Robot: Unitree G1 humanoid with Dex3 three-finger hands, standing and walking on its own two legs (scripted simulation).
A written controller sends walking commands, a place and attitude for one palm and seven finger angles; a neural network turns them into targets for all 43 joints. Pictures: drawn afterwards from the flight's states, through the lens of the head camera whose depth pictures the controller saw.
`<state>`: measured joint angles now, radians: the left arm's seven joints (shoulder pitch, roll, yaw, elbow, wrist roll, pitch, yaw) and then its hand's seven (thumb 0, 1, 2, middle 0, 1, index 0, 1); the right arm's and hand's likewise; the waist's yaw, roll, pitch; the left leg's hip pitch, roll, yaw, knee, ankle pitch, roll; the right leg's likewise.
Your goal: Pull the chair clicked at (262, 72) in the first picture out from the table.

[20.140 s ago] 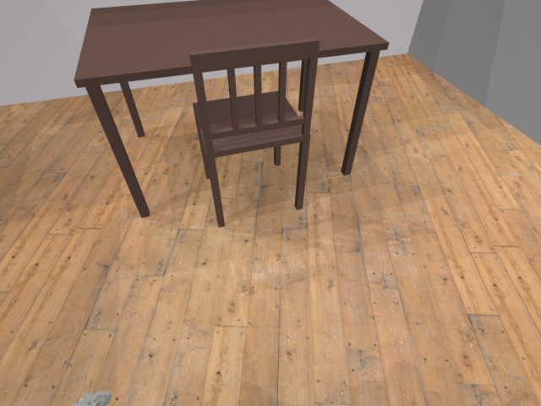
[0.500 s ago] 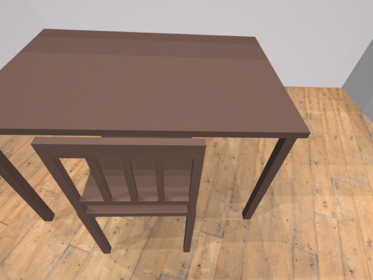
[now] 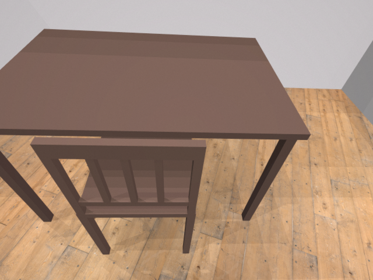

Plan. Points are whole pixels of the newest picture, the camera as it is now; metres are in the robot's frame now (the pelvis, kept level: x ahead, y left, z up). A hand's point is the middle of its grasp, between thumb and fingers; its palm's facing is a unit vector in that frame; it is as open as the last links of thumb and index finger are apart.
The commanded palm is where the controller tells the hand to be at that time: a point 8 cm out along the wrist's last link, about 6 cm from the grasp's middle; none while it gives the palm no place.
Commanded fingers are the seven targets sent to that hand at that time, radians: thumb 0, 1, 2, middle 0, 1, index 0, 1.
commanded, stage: look again from close up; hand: left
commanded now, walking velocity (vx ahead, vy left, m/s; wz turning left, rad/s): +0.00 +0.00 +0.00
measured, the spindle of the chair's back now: (130, 180) +0.42 +0.19 -0.12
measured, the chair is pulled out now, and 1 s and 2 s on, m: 0.00 0.00 0.00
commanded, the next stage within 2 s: raise the hand toward the chair's back in 0.06 s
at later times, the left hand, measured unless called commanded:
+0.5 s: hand (137, 238) +0.22 +0.12 -0.02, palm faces +0.06 -0.99 +0.09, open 8.5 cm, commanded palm +0.12 +0.20 -0.07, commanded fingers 0.00 0.48 0.72 -0.16 -0.23 -0.16 -0.23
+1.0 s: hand (127, 259) +0.19 +0.14 -0.07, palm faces +0.02 -1.00 -0.04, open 12.8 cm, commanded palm +0.13 +0.21 -0.06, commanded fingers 0.00 -0.10 0.47 -0.10 -0.14 -0.10 -0.14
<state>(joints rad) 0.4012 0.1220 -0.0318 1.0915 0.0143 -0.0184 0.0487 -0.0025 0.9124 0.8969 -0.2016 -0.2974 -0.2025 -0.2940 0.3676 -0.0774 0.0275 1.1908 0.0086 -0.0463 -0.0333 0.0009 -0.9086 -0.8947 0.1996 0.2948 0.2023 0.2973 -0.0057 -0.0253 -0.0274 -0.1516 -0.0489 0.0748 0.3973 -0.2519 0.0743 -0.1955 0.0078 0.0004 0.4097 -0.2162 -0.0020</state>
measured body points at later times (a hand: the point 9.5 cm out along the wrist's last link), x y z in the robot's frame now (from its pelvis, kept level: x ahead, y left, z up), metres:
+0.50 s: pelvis -0.02 -0.02 -0.06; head +0.01 -0.01 +0.39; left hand +0.21 +0.17 -0.03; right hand +0.15 -0.30 -0.12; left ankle -0.02 +0.07 -0.74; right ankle +0.00 -0.12 -0.74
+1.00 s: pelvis -0.04 -0.07 -0.12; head +0.05 -0.07 +0.32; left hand +0.18 +0.19 -0.07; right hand +0.15 -0.27 -0.23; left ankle -0.02 +0.07 -0.74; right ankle +0.00 -0.12 -0.74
